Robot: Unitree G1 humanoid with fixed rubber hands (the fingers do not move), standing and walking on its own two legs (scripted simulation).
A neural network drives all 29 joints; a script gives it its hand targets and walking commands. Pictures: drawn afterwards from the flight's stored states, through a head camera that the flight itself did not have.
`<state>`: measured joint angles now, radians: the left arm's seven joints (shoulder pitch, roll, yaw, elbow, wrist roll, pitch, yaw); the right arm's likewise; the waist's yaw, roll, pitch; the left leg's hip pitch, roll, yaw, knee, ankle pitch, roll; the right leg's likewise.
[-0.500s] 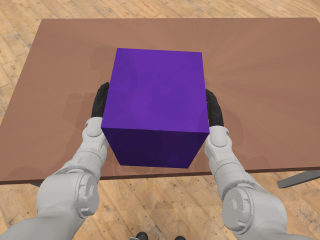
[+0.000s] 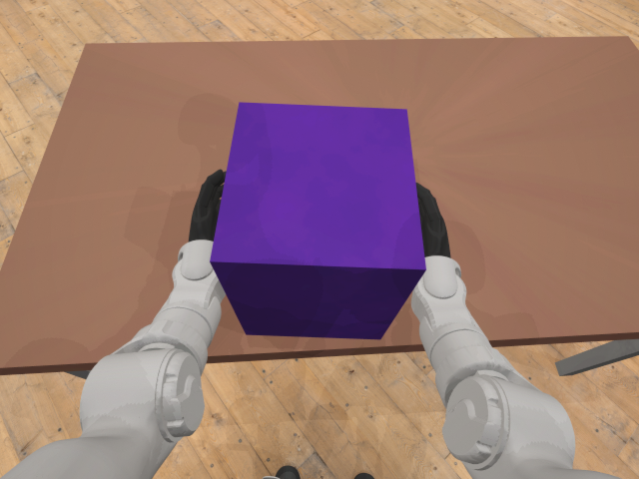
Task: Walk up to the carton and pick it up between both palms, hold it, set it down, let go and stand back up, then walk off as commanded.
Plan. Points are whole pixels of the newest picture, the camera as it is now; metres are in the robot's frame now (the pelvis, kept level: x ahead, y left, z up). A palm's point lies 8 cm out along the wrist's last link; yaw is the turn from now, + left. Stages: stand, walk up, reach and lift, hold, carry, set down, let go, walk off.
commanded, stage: reach and lift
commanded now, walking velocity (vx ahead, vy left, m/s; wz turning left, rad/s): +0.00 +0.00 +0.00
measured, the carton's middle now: (317, 234) +0.42 +0.05 +0.00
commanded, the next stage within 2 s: none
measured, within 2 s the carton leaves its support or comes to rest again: leaves its support in 1.04 s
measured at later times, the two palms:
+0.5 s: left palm (209, 235) +0.40 +0.19 +0.00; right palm (433, 249) +0.41 -0.10 +0.01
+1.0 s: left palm (216, 239) +0.40 +0.17 +0.01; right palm (442, 254) +0.40 -0.12 +0.01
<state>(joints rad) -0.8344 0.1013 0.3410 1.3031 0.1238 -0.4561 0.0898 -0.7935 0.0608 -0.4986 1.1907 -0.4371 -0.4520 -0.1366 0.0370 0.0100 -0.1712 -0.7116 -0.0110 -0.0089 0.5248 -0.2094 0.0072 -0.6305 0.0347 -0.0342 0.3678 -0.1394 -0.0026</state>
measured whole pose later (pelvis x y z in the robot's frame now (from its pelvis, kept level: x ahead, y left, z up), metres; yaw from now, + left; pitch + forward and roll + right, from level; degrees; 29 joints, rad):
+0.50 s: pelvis +0.00 +0.00 +0.00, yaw +0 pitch +22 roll -3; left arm -0.82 0.09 0.34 1.30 0.12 -0.46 0.10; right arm -0.78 0.06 -0.50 1.20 -0.42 -0.46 -0.14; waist 0.04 0.01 -0.17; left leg -0.70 -0.01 -0.01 0.52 -0.21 0.01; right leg -0.63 0.03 -0.04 0.38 -0.15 0.00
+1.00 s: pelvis +0.00 -0.01 +0.00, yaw +0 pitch +21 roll -2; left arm -0.81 0.08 0.34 1.30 0.12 -0.47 0.10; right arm -0.77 0.07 -0.50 1.21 -0.38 -0.46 -0.14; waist 0.04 0.01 -0.17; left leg -0.69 -0.01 -0.01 0.52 -0.21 0.01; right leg -0.63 0.03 -0.04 0.43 -0.17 -0.01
